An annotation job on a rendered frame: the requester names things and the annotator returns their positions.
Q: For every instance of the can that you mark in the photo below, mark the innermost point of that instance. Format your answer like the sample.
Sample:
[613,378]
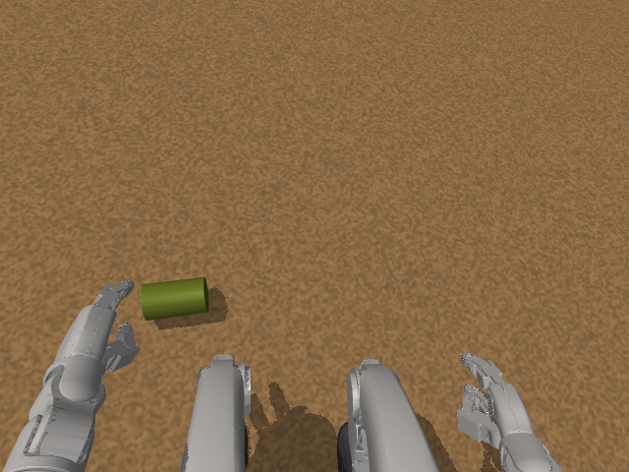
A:
[174,298]

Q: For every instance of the right robot hand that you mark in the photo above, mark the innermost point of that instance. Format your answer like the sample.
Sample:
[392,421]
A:
[502,411]

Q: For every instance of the left robot arm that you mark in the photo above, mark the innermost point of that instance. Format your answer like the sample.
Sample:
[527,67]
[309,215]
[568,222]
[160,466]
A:
[60,431]

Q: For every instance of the left robot hand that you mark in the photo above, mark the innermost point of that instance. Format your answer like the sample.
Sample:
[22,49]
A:
[89,332]

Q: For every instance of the right robot arm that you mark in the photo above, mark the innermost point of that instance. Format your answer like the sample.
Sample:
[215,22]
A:
[522,452]

